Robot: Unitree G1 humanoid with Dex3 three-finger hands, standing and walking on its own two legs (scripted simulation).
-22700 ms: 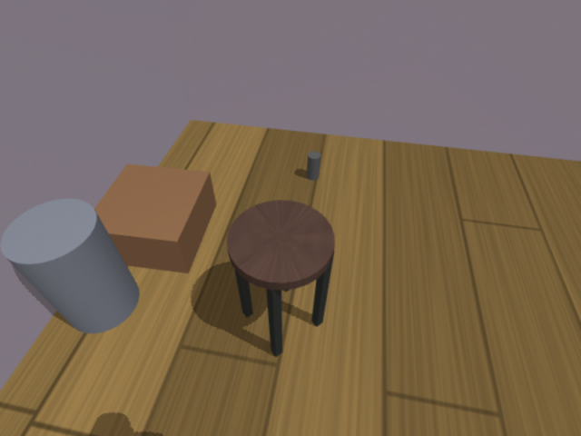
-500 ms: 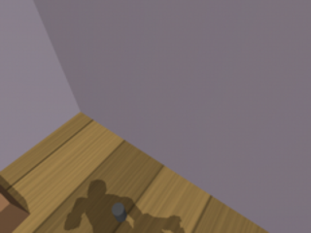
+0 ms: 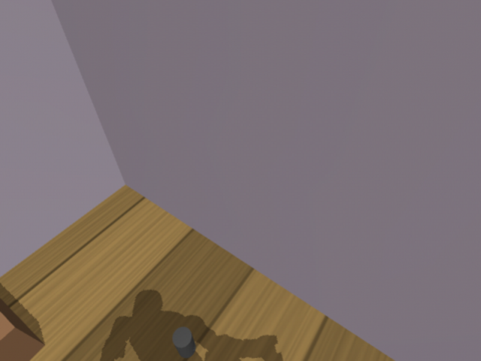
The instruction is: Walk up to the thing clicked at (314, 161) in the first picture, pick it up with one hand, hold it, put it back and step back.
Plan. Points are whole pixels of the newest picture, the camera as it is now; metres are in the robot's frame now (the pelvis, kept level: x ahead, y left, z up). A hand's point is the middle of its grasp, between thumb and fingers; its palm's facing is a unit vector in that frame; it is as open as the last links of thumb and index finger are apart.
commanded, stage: walk up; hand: left
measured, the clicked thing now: (184, 342) +0.36 +0.20 -0.71
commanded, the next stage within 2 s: stand in 0.54 s
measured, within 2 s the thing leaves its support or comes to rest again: neither
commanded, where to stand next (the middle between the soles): +0.01 +0.00 m, yaw +0 degrees
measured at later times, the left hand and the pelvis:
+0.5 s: hand out of the picture +0.09 +0.26 -0.16, palm faces +0.01 -0.94 -0.33, open 7.4 cm; pelvis +0.01 +0.00 +0.00, yaw +0 degrees
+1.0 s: hand out of the picture +0.07 +0.26 -0.16, palm faces -0.01 -0.94 -0.34, open 7.4 cm; pelvis +0.00 +0.00 +0.00, yaw +0 degrees
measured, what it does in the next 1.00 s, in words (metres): stands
